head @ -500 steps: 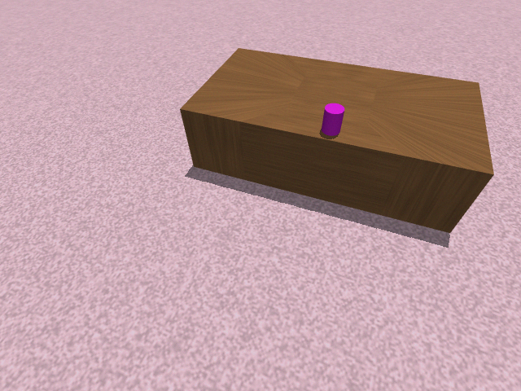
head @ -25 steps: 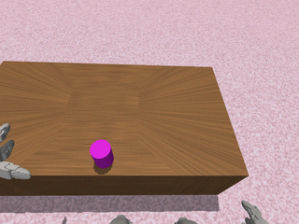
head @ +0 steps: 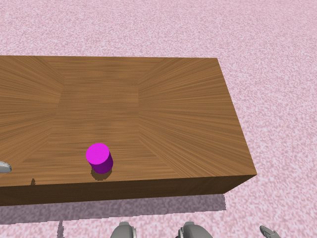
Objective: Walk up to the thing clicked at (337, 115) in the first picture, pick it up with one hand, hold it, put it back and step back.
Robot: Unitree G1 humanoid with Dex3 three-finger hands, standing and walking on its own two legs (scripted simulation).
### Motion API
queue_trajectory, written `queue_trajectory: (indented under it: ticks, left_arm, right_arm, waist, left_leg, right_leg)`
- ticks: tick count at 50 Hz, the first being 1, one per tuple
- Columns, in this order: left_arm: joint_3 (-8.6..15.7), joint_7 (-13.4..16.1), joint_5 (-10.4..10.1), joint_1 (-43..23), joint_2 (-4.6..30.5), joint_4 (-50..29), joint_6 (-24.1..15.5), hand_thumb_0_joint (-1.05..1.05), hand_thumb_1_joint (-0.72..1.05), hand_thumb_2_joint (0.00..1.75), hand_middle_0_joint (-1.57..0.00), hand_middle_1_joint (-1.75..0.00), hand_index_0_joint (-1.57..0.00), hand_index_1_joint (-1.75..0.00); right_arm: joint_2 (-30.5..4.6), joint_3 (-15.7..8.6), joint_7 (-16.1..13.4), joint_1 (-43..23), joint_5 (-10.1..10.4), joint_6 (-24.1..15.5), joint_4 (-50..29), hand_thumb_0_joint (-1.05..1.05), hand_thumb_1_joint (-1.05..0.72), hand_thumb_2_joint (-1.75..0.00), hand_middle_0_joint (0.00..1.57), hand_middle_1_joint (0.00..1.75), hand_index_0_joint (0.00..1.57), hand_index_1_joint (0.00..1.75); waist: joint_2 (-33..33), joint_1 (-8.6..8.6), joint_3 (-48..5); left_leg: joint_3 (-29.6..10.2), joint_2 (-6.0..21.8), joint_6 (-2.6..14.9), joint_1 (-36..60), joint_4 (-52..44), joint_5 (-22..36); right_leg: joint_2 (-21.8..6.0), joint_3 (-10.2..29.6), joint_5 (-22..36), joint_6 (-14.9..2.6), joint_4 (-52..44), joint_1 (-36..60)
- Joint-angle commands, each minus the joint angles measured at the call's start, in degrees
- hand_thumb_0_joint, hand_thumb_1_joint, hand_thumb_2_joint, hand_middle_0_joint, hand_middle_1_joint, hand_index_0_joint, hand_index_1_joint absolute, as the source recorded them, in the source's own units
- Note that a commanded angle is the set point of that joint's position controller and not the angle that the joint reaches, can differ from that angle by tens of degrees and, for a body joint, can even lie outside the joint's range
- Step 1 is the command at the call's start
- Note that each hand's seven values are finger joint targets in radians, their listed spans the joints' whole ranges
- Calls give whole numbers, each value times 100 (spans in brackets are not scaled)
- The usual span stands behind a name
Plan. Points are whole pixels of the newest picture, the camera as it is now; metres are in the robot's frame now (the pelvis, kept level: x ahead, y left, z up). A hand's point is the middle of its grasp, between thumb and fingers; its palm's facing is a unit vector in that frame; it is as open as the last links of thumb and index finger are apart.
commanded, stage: go down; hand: left
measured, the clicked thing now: (100, 159) +0.42 +0.21 -0.27
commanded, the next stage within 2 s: none
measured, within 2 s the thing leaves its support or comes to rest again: neither
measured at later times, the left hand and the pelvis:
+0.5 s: hand out of the picture +0.35 +0.40 +0.03, palm faces +0.19 -0.97 -0.12, open 17.2 cm; pelvis +0.00 +0.00 +0.00, yaw +0 degrees
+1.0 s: hand out of the picture +0.36 +0.41 +0.02, palm faces +0.20 -0.98 -0.09, open 17.3 cm; pelvis +0.00 +0.01 -0.01, yaw +0 degrees
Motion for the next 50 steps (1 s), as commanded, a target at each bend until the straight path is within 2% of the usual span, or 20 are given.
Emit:
queue_trajectory:
  ticks: [1, 5, 9, 11, 12, 13, 15, 17, 20, 23, 25, 28, 30, 34, 35, 39, 41, 46, 49, 50]
  left_arm:
    - [388, -3, -199, -1083, 2258, -844, -289, 0, -49, 5, -7, -3, -5, -4]
    - [413, -75, -216, -1276, 2360, -912, -336, 0, -53, 4, -7, -4, -5, -5]
    - [326, -96, -181, -1587, 2366, -951, -417, 0, -52, 5, -7, -4, -5, -5]
    - [332, -87, -191, -1786, 2413, -995, -467, 0, -52, 5, -7, -3, -5, -4]
    - [418, -74, -198, -1755, 2473, -988, -494, 0, -57, 7, -8, -5, -4, -8]
    - [420, -87, -215, -1740, 2428, -872, -513, 0, -49, 5, -7, -3, -4, -5]
    - [487, -90, -206, -1764, 2550, -894, -525, 0, -47, 5, -7, -3, -5, -5]
    - [463, -105, -164, -1750, 2551, -777, -510, 0, -45, 5, -7, -3, -5, -5]
    - [451, -120, -155, -1721, 2600, -771, -518, 0, -46, 4, -7, -3, -5, -5]
    - [443, -129, -195, -1853, 2620, -851, -539, 0, -45, 4, -7, -3, -6, -4]
    - [473, -163, -244, -1833, 2584, -842, -567, 0, -48, 4, -7, -3, -5, -4]
    - [514, -197, -269, -1748, 2614, -794, -594, 0, -46, 5, -7, -3, -5, -5]
    - [524, -229, -273, -1777, 2607, -755, -612, 0, -47, 6, -7, -3, -5, -5]
    - [608, -248, -286, -1703, 2719, -750, -655, 0, -49, 5, -7, -3, -5, -5]
    - [570, -243, -299, -1696, 2632, -691, -654, 0, -47, 5, -7, -3, -4, -4]
    - [633, -260, -324, -1700, 2654, -734, -700, 0, -49, 5, -7, -3, -5, -5]
    - [648, -258, -316, -1771, 2709, -762, -727, 0, -49, 5, -7, -3, -5, -5]
    - [673, -293, -335, -1887, 2709, -724, -800, 0, -49, 6, -6, -3, -4, -5]
    - [624, -321, -332, -1914, 2633, -642, -816, 0, -49, 6, -7, -4, -4, -5]
    - [647, -315, -327, -1989, 2720, -746, -835, 0, -49, 6, -7, -4, -4, -5]
  right_arm:
    - [-1150, -402, -101, 378, 31, -166, -528, 0, -90, -90, 20, 30, 20, 30]
    - [-1164, -397, -95, 441, 17, -149, -488, 0, -90, -90, 20, 30, 20, 30]
    - [-1213, -433, -84, 386, 5, -155, -499, 0, -90, -90, 20, 30, 20, 30]
    - [-1194, -424, -93, 420, -6, -150, -484, 0, -90, -90, 20, 30, 20, 30]
    - [-1188, -425, -100, 442, -12, -144, -471, 0, -90, -90, 20, 30, 20, 30]
    - [-1174, -404, -94, 399, -7, -141, -472, 0, -89, -90, 20, 30, 20, 30]
    - [-1162, -370, -98, 423, -25, -114, -471, 0, -90, -90, 20, 30, 20, 30]
    - [-1182, -379, -99, 406, -37, -113, -481, 0, -89, -90, 20, 30, 20, 30]
    - [-1182, -363, -79, 331, -34, -103, -536, 0, -89, -90, 20, 30, 20, 30]
    - [-1168, -342, -88, 324, -25, -101, -568, 0, -89, -90, 20, 30, 20, 30]
    - [-1197, -352, -75, 388, -23, -109, -539, 0, -90, -90, 20, 30, 20, 30]
    - [-1223, -342, -67, 433, -41, -82, -510, 0, -89, -90, 20, 30, 20, 30]
    - [-1207, -325, -68, 434, -58, -77, -494, 0, -89, -90, 20, 30, 20, 30]
    - [-1197, -315, -53, 402, -55, -65, -491, 0, -89, -90, 20, 30, 20, 30]
    - [-1205, -325, -52, 405, -54, -60, -508, 0, -89, -90, 20, 30, 20, 30]
    - [-1209, -329, -34, 426, -57, -62, -488, 0, -90, -90, 20, 30, 20, 30]
    - [-1209, -330, -38, 430, -57, -44, -498, 0, -89, -90, 20, 30, 20, 30]
    - [-1220, -310, -7, 439, -87, -40, -467, 0, -90, -90, 20, 30, 20, 30]
    - [-1221, -313, -6, 428, -86, -44, -460, 0, -90, -90, 20, 30, 20, 30]
    - [-1229, -314, 4, 412, -91, -42, -471, 0, -89, -90, 20, 30, 20, 30]
  waist:
    - [974, 196, -1870]
    - [1032, 155, -1891]
    - [1204, 130, -1730]
    - [1188, 64, -1816]
    - [1101, 81, -1844]
    - [1113, 42, -1796]
    - [1026, 73, -1960]
    - [1040, 59, -1911]
    - [1216, 147, -1807]
    - [1178, 91, -1830]
    - [1236, 45, -1981]
    - [1247, 97, -2156]
    - [1199, 55, -2126]
    - [1308, 135, -2067]
    - [1183, 102, -2060]
    - [1253, 135, -2075]
    - [1244, 94, -2112]
    - [1266, 84, -2224]
    - [1317, 49, -2151]
    - [1392, 102, -2075]
  left_leg:
    - [-22, -205, 85, 1528, -810, 1866]
    - [-49, -184, 90, 1554, -719, 2199]
    - [-159, -115, 22, 1623, -857, 1917]
    - [-122, -126, 46, 1629, -813, 1784]
    - [-88, -157, 66, 1561, -783, 1725]
    - [-126, -139, 56, 1529, -788, 1720]
    - [-66, -186, 108, 1503, -682, 1882]
    - [-54, -203, 110, 1440, -689, 1695]
    - [-83, -189, 72, 1369, -782, 1411]
    - [-52, -196, 90, 1259, -746, 1194]
    - [-116, -160, 69, 1425, -680, 1566]
    - [-190, -119, 34, 1658, -592, 2107]
    - [-183, -128, 37, 1570, -539, 2102]
    - [-168, -149, 39, 1458, -489, 2140]
    - [-142, -157, 64, 1424, -475, 2062]
    - [-195, -129, 35, 1461, -485, 2098]
    - [-173, -144, 47, 1452, -447, 2010]
    - [-241, -106, 29, 1482, -364, 2229]
    - [-275, -104, 9, 1406, -376, 2066]
    - [-265, -106, 7, 1386, -407, 1927]
  right_leg:
    - [159, 65, 1309, -266, -634, 701]
    - [154, 43, 1533, -253, -555, 614]
    - [185, -19, 1156, -282, -494, 289]
    - [181, -2, 1128, -274, -525, 316]
    - [175, 19, 1164, -263, -553, 448]
    - [184, -1, 1151, -267, -499, 392]
    - [147, 60, 1337, -252, -541, 532]
    - [138, 68, 1207, -256, -549, 508]
    - [148, 44, 953, -278, -536, 401]
    - [155, 71, 871, -261, -566, 431]
    - [170, 15, 1061, -275, -465, 354]
    - [185, -43, 1227, -285, -382, 200]
    - [176, -40, 1258, -276, -377, 210]
    - [160, -20, 1288, -275, -320, 175]
    - [159, 8, 1293, -270, -344, 224]
    - [170, -27, 1230, -277, -271, 96]
    - [171, -6, 1202, -273, -282, 109]
    - [162, -38, 1219, -281, -176, -93]
    - [169, -46, 1117, -285, -115, -196]
    - [169, -41, 999, -293, -128, -253]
